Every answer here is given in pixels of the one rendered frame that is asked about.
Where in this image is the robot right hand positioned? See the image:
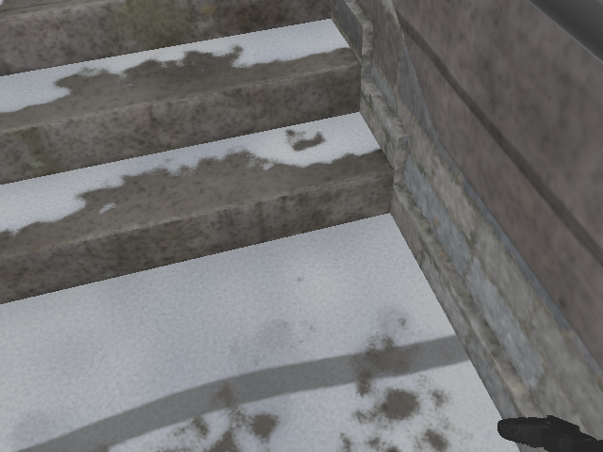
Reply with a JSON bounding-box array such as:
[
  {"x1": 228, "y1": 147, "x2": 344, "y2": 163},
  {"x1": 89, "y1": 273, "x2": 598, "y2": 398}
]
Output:
[{"x1": 497, "y1": 415, "x2": 603, "y2": 452}]

